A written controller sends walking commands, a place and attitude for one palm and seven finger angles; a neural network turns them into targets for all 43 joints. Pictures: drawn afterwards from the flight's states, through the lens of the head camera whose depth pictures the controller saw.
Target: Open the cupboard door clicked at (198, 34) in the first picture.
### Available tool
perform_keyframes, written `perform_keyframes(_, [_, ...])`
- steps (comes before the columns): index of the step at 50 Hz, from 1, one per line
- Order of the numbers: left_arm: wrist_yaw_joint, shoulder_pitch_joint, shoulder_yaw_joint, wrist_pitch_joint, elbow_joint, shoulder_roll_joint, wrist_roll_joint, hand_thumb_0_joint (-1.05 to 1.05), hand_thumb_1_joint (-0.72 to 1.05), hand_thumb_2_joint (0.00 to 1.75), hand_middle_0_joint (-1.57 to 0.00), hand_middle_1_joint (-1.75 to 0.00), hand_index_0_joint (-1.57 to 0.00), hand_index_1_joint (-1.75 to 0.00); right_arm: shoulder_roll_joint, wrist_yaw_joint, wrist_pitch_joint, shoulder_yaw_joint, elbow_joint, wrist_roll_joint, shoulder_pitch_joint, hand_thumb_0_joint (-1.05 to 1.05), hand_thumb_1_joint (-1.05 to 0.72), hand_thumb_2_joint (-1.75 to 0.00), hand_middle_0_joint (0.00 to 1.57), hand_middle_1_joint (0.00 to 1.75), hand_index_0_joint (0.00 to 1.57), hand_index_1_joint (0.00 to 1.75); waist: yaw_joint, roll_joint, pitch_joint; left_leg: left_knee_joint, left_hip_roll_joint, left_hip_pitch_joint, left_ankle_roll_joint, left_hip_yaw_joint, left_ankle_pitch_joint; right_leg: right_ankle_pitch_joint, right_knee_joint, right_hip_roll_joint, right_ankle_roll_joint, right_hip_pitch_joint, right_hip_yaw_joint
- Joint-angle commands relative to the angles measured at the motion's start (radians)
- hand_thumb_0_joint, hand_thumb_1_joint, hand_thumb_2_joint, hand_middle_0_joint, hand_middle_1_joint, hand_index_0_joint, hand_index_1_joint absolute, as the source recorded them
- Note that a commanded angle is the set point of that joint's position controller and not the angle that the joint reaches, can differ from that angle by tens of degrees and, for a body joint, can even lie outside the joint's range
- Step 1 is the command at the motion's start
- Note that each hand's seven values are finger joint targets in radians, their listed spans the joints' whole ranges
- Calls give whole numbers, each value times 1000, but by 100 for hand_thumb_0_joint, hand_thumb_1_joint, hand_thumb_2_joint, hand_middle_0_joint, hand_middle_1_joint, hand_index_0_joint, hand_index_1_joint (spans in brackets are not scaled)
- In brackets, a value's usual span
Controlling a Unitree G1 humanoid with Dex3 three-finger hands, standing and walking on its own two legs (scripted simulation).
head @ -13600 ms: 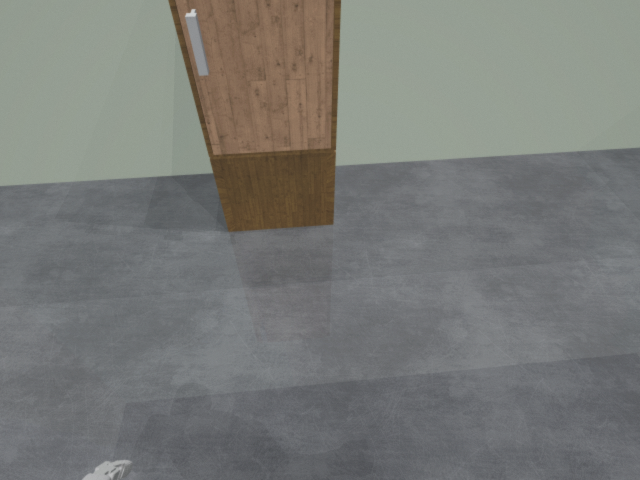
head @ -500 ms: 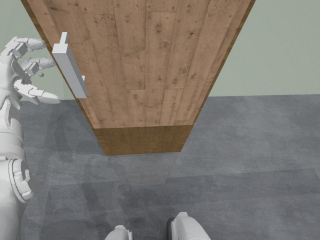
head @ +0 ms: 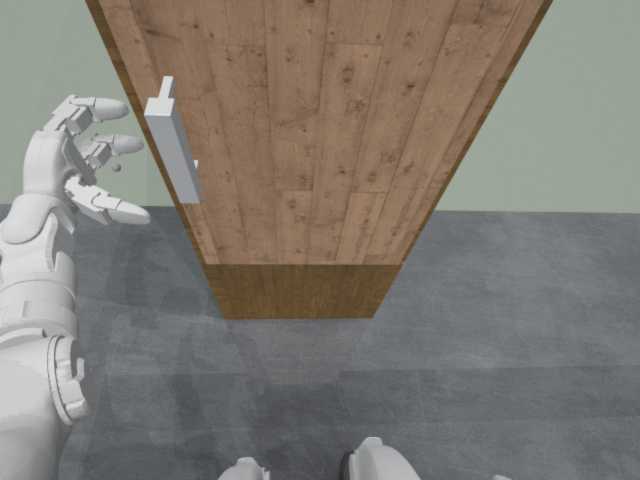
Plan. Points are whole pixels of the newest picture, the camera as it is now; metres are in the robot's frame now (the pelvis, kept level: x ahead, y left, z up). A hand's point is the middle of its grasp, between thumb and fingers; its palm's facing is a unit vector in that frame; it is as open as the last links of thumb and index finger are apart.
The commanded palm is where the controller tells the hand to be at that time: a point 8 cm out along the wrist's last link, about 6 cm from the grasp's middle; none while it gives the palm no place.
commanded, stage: move the hooked fingers beside the handle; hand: left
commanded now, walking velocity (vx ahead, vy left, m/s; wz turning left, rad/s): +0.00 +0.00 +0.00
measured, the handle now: (180, 143) +0.51 +0.16 +0.09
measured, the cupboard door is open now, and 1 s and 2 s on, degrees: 0 0 0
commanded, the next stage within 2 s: slide the fingers in behind the handle in 0.14 s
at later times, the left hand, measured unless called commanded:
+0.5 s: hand (126, 167) +0.47 +0.22 +0.09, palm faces -0.04 -1.00 +0.00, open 14.0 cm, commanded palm +0.44 +0.26 +0.09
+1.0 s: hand (140, 170) +0.46 +0.20 +0.09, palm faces +0.00 -1.00 +0.00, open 14.1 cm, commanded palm +0.44 +0.23 +0.09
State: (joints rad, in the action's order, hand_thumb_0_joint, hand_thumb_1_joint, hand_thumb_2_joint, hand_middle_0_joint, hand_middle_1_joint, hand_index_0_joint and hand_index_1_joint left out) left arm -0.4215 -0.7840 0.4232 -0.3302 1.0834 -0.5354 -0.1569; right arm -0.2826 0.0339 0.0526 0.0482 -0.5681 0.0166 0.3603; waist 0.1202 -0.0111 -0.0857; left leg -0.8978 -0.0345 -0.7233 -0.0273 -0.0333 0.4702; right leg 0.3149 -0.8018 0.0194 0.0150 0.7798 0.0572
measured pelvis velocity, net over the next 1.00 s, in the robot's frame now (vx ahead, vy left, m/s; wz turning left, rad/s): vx -0.01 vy -0.01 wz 0.02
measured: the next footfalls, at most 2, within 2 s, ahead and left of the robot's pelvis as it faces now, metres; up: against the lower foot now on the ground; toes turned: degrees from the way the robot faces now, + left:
none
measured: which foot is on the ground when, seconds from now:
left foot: down 0.00-1.00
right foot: down 0.00-1.00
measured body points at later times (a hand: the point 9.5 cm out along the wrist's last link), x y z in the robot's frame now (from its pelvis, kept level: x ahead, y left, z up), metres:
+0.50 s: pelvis +0.00 -0.01 +0.00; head +0.10 +0.01 +0.44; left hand +0.46 +0.27 +0.09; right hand +0.02 -0.28 -0.11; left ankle -0.03 +0.09 -0.69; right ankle +0.04 -0.14 -0.69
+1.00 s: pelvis -0.01 -0.01 +0.00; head +0.09 +0.01 +0.44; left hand +0.46 +0.25 +0.09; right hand +0.04 -0.27 -0.12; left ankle -0.03 +0.09 -0.69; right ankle +0.04 -0.14 -0.69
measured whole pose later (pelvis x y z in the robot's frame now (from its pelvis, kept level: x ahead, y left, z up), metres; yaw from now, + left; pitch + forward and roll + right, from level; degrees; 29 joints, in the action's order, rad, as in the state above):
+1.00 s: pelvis -0.01 -0.01 +0.00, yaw +1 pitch +16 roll -2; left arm -0.31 -0.81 0.33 -0.35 1.08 -0.45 -0.17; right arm -0.28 0.02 0.02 0.04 -0.61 0.01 0.38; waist 0.10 -0.02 -0.08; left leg -0.90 -0.02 -0.73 -0.02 -0.01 0.46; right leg 0.32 -0.82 0.03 0.01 0.78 0.08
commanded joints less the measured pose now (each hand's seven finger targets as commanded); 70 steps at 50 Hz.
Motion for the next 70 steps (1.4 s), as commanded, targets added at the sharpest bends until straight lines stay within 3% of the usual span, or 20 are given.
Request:
perform_keyframes(1, [5,-418,60,-71,-233,-317,-22,0,-50,30,-30,-120,-30,-120,-175,14,-18,-68,60,-6,153,0,-90,-90,20,30,20,30,-8,-119,-452,108,7,235,26,65,-533,-330,19,-51,-41,-269,-19])
perform_keyframes(4, [0,-417,17,-60,-213,-262,-26,0,-50,30,-30,-120,-30,-120,-172,13,-19,-67,60,-3,147,0,-90,-90,20,30,20,30,5,-113,-425,112,9,226,23,63,-486,-302,29,-52,-38,-251,-16])
perform_keyframes(8, [-5,-426,37,-49,-161,-302,-26,0,-50,30,-30,-120,-30,-120,-181,21,-20,-63,53,-1,151,0,-90,-90,20,30,20,30,15,-50,-383,119,16,142,9,54,-386,-285,36,-48,-37,-278,-25])
perform_keyframes(10, [-9,-473,24,-66,-228,-295,-24,0,-50,30,-30,-120,-30,-120,-176,21,-26,-63,59,-4,150,0,-90,-90,20,30,20,30,10,-143,-428,115,20,184,13,56,-419,-294,25,-47,-44,-275,-27])
perform_keyframes(14, [-18,-414,46,-62,-174,-303,-36,0,-50,30,-30,-120,-30,-120,-178,20,-25,-65,52,-3,156,0,-90,-90,20,30,20,30,7,-72,-428,113,20,140,6,44,-381,-300,38,-48,-37,-310,-35])
perform_keyframes(19, [-15,-425,31,-55,-183,-291,-36,0,-50,30,-30,-120,-30,-120,-179,19,-25,-65,47,-3,160,0,-90,-90,20,30,20,30,12,-88,-410,120,20,133,5,44,-369,-292,41,-48,-37,-301,-35])
perform_keyframes(21, [-8,-427,56,-65,-228,-316,-34,0,-50,30,-30,-120,-30,-120,-178,18,-25,-70,51,-5,165,0,-90,-90,20,30,20,30,-2,-106,-465,116,21,160,6,45,-407,-318,32,-48,-41,-322,-36])
perform_keyframes(25, [8,-395,37,-64,-223,-278,-40,0,-50,30,-30,-120,-30,-120,-175,15,-25,-68,61,-3,157,0,-90,-90,20,30,20,30,-1,-74,-419,123,21,138,3,44,-384,-303,37,-51,-42,-320,-30])
perform_keyframes(31, [36,-431,14,-73,-266,-246,-28,0,-50,30,-30,-120,-30,-120,-169,13,-31,-72,53,-5,155,0,-90,-90,20,30,20,30,1,-127,-437,126,17,193,13,51,-406,-290,37,-50,-41,-284,-26])
perform_keyframes(37, [62,-424,-23,-78,-258,-185,-20,0,-50,30,-30,-120,-30,-120,-164,7,-39,-74,45,-7,155,0,-90,-90,20,30,20,30,7,-97,-445,124,17,212,14,55,-424,-300,37,-50,-40,-282,-23])
perform_keyframes(39, [62,-426,-46,-76,-236,-155,-23,0,-50,30,-30,-120,-30,-120,-164,7,-41,-72,42,-4,148,0,-90,-90,20,30,20,30,17,-57,-399,130,17,181,11,52,-380,-282,45,-50,-38,-278,-22])
perform_keyframes(46, [81,-528,-119,-86,-236,-84,-6,0,-50,30,-30,-120,-30,-120,-160,6,-54,-71,21,-7,145,0,-90,-90,20,30,20,30,42,-127,-390,124,18,237,20,73,-379,-232,39,-47,-43,-188,-13])
perform_keyframes(50, [92,-527,-173,-85,-224,-1,-8,0,-50,30,-30,-120,-30,-120,-157,0,-62,-74,11,-12,153,0,-90,-90,20,30,20,30,54,-103,-408,110,17,272,23,84,-427,-243,34,-50,-42,-161,-3])
perform_keyframes(53, [98,-532,-179,-86,-222,7,-6,0,-50,30,-30,-120,-30,-120,-157,-4,-65,-79,-3,-12,152,0,-90,-90,20,30,20,30,52,-84,-422,110,17,266,25,86,-416,-245,34,-48,-41,-175,-4])
perform_keyframes(56, [102,-570,-215,-96,-265,45,-3,0,-50,30,-30,-120,-30,-120,-152,-9,-67,-80,-8,-14,151,0,-90,-90,20,30,20,30,54,-129,-445,107,18,305,31,93,-451,-249,30,-48,-43,-160,1])
perform_keyframes(59, [108,-535,-249,-93,-272,92,-4,0,-50,30,-30,-120,-30,-120,-149,-15,-69,-81,-8,-13,144,0,-90,-90,20,30,20,30,54,-112,-436,108,18,311,31,92,-454,-249,34,-48,-44,-155,4])
perform_keyframes(61, [119,-577,-236,-99,-273,65,-1,0,-50,30,-30,-120,-30,-120,-153,-14,-69,-81,-19,-14,144,0,-90,-90,20,30,20,30,56,-125,-413,111,17,305,35,100,-439,-231,33,-47,-46,-140,6])
perform_keyframes(63, [126,-552,-256,-96,-254,102,0,0,-50,30,-30,-120,-30,-120,-149,-16,-72,-81,-17,-14,138,0,-90,-90,20,30,20,30,57,-95,-398,116,22,284,29,95,-402,-225,39,-47,-46,-152,6])
perform_keyframes(66, [135,-590,-295,-106,-300,142,6,0,-50,30,-30,-120,-30,-120,-145,-19,-81,-84,-22,-16,138,0,-90,-90,20,30,20,30,62,-141,-433,111,19,337,36,105,-445,-226,31,-47,-47,-130,10])
perform_keyframes(70, [151,-586,-358,-112,-333,221,1,0,-50,30,-30,-120,-30,-120,-143,-26,-93,-88,-27,-15,134,0,-90,-90,20,30,20,30,71,-130,-437,109,17,372,42,116,-482,-226,33,-48,-48,-115,17])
